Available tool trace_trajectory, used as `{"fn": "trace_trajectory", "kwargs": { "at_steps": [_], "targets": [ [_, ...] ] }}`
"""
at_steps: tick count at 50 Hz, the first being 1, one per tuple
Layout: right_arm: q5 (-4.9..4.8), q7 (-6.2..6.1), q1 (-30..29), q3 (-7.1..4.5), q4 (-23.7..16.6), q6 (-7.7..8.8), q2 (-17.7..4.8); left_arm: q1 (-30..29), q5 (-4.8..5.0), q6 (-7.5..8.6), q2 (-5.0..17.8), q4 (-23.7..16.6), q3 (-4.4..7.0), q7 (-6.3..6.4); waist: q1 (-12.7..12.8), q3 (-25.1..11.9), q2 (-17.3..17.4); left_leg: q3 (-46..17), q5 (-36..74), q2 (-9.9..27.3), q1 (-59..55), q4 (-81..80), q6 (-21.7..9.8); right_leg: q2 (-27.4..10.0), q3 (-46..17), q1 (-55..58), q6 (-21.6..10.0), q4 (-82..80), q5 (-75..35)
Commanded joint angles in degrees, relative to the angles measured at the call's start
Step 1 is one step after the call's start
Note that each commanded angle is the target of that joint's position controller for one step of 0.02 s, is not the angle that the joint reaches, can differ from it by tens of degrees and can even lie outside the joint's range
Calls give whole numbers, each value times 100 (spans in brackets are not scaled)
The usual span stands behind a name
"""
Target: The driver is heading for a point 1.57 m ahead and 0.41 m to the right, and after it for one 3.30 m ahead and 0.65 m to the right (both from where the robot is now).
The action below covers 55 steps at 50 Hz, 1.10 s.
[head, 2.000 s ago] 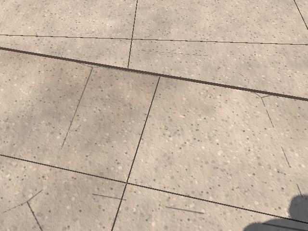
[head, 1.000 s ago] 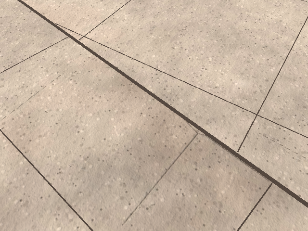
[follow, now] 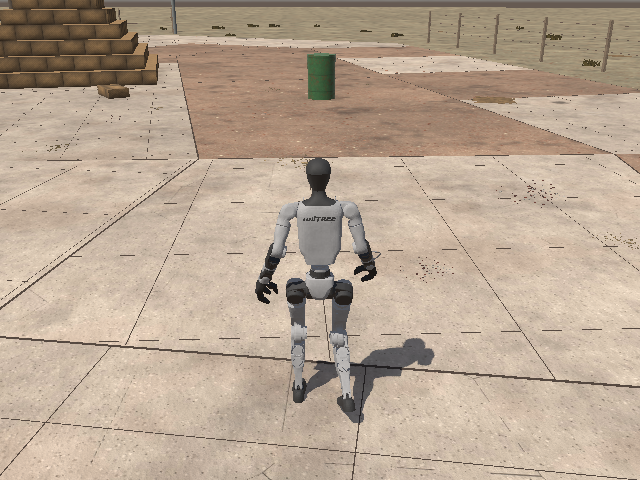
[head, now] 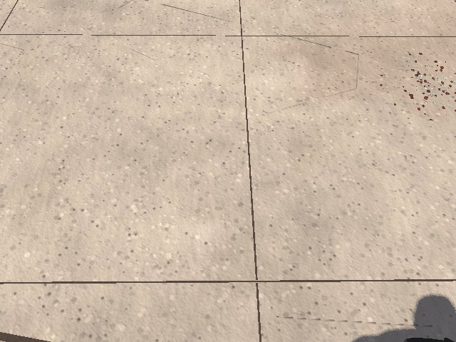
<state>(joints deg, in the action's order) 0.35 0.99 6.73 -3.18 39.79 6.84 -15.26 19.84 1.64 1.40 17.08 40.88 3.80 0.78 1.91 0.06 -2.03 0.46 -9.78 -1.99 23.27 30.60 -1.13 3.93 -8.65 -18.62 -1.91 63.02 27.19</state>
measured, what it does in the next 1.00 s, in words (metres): walks ahead, turning right: right foot, then left foot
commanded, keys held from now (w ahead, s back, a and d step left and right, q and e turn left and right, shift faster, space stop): w+e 0.74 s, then w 0.26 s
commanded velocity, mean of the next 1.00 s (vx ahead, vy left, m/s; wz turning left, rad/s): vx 0.50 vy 0.00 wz -0.53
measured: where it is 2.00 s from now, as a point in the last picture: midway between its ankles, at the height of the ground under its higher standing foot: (359, 212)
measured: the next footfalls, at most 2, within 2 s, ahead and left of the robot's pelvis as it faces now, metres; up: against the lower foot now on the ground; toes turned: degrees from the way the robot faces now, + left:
right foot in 0.44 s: +0.36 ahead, -0.18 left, +0.00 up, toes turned -19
left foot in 0.92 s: +0.69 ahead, -0.11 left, +0.00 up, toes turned -33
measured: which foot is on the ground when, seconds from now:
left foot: down 0.00-0.44, up 0.46-0.90, down 0.92-1.00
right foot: up 0.00-0.42, down 0.44-0.94, up 0.96-1.00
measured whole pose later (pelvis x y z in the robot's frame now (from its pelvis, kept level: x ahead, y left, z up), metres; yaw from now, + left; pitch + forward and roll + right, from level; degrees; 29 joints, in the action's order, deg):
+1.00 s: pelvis +0.54 -0.13 +0.00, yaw -31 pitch +2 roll +1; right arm 0.1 2.1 5.9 -2.5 41.0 6.8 -16.0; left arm 21.0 1.4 2.0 16.8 42.4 3.4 0.7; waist 2.4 0.2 -1.3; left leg 0.6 -9.2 -2.4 25.0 31.8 -1.9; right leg 4.7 -10.0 -12.8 -2.1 55.7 28.0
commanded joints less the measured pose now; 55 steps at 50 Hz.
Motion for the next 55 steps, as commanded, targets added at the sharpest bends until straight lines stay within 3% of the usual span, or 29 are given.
{"fn": "trace_trajectory", "kwargs": {
  "at_steps": [1,3,7,13,17,19,20,21,22,23,24,25,26,27,28,29,32,37,42,44,46,47,48,49,50,51,52,53,55],
  "targets": [
    [21,-51,677,-190,-113,-57,-613,-434,-72,83,720,-643,189,-11,-480,-123,586,-2305,-643,1862,-2202,-1576,-855,-748,11,-2466,120,862,-718],
    [38,-71,607,-163,-36,-29,-539,-347,9,36,523,-670,180,-77,-323,-41,871,-1586,-109,1628,-1759,-1835,-816,-947,133,-2113,135,608,-949],
    [10,-86,699,-242,188,16,-775,-657,-27,-35,300,-826,120,-91,-316,90,671,-808,774,1715,-1762,-2113,-997,-1059,229,-2454,263,29,-1408],
    [-22,-136,842,-274,426,-107,-1009,-1506,-34,55,128,-994,27,-267,-610,279,553,336,1431,1577,-2075,-2097,-783,-982,681,-2225,208,-1736,-2825],
    [-130,-135,1085,-326,597,-228,-1211,-1978,-6,62,147,-1222,20,-404,-698,474,574,658,1923,1786,-2595,-1903,-666,-847,1026,-2069,-22,-2444,-2472],
    [-189,-160,1028,-377,603,-293,-1378,-1813,-37,37,319,-1260,107,-430,-473,288,732,887,3619,1818,-2815,-1325,-554,-549,1310,-1542,-258,-2606,-1895],
    [-218,-185,1002,-409,594,-329,-1477,-1482,-57,10,464,-1207,187,-420,-242,44,839,993,4611,1800,-2866,-745,-497,-324,1468,-1035,-399,-2637,-1609],
    [-245,-208,915,-413,574,-371,-1501,-716,-52,-11,681,-1020,324,-392,223,-355,776,1142,5074,1676,-2667,266,-387,-73,1570,-33,-593,-2946,-1757],
    [-205,-234,938,-345,530,-361,-1336,304,-38,-56,1030,-747,518,-298,716,-861,522,1212,4302,1465,-1678,1710,-175,-63,1234,1644,-834,-3185,-2074],
    [108,-168,1408,-89,252,-276,-539,489,11,-63,1701,-689,628,-190,257,-1298,-1107,1103,-835,669,845,3845,160,-1593,-1383,3742,-1620,-3226,-2078],
    [11,-85,1230,-11,74,-48,-618,560,-12,53,1597,-910,535,-237,332,-2387,-1076,-299,-2565,-2,1938,4965,204,-2371,-4015,4439,-2392,-4298,-802],
    [-238,-25,482,-144,-77,75,-1086,452,-64,138,1167,-835,406,-281,566,-1727,-448,-620,-1989,326,2479,5037,102,-2197,-3335,4025,-1979,-4584,-832],
    [-261,-24,279,-106,-172,141,-1021,182,-63,187,1024,-798,352,-278,370,-1023,-253,-543,-1455,536,2462,4586,23,-1979,-2586,3170,-1773,-4618,-1228],
    [-125,-72,314,-105,-83,147,-973,-227,-59,199,861,-843,292,-266,81,-635,141,-538,-1114,748,2106,4109,63,-1730,-1993,2321,-1591,-4630,-1832],
    [-31,-91,426,-145,-40,98,-1028,-518,-106,203,721,-917,238,-249,-145,-448,66,-558,-897,879,1679,3739,115,-1539,-1585,1683,-1515,-4721,-2411],
    [-7,-81,522,-162,-20,25,-1030,-653,-147,206,685,-962,214,-226,-282,-389,-43,-558,-774,916,1382,3574,177,-1426,-1427,1288,-1500,-4847,-2665],
    [72,-98,439,-110,-32,-121,-789,-574,-113,244,771,-840,233,-128,-338,-258,-16,-385,-412,827,1199,2887,439,-1240,-955,653,-1539,-4982,-3304],
    [27,-42,-677,20,-298,-110,-506,-167,-55,173,901,-597,269,4,76,-11,-214,-342,1262,442,862,774,553,-864,-607,342,-1153,-4882,-2571],
    [-53,94,-990,-31,-400,-1,-701,229,-34,159,786,-275,223,6,246,58,-356,-429,1374,366,592,-52,312,-1249,-1047,985,-1015,-4466,-2146],
    [-55,105,-793,-85,-387,29,-800,206,-62,124,810,-208,236,6,124,93,-521,-359,830,337,400,-174,116,-1389,-1235,1262,-931,-4208,-2466],
    [4,59,46,-212,-180,69,-992,118,-87,95,635,-217,173,-11,-309,-308,-481,-204,721,289,-804,-453,-204,-1027,-1021,1249,-703,-3286,-3484],
    [79,31,911,-283,-91,90,-1262,124,-162,100,402,-318,66,-12,-669,-1123,11,-1032,864,1097,-2219,-285,-576,-696,-651,634,-486,-1792,-2906],
    [98,60,1587,-440,168,17,-1736,925,-6,166,90,-336,-26,-5,-474,-1836,1836,-3586,-443,2210,-4130,-779,-1549,193,37,-1437,6,243,-545],
    [-101,118,1682,-321,212,3,-1239,834,20,210,466,-264,8,4,-601,-1595,1659,-4614,-1822,2401,-4198,-1359,-1563,47,-293,-2334,45,979,547],
    [-127,95,1387,-231,167,-22,-929,171,50,221,775,-340,94,-7,-704,-799,1034,-3881,-1990,2234,-3546,-1444,-1328,-212,-292,-2647,25,1214,93],
    [-52,76,1062,-181,92,-66,-842,-275,-14,229,745,-447,75,-1,-611,-412,587,-3178,-1491,1995,-2867,-1501,-1175,-460,-1,-2532,17,1072,-318],
    [-12,69,868,-140,106,-92,-742,-538,-102,260,674,-530,77,-16,-503,-60,481,-2727,-899,1790,-2291,-1640,-1185,-642,123,-2470,24,703,-622],
    [35,53,777,-92,104,-78,-640,-520,-128,267,598,-528,87,-36,-352,-22,620,-2377,-401,1606,-1964,-1745,-1123,-823,162,-2182,22,407,-856],
    [1,43,794,-70,157,-58,-596,-364,-103,245,401,-460,52,-65,-243,-85,818,-1923,229,1415,-1728,-1918,-1149,-900,318,-1894,80,15,-973]
  ]
}}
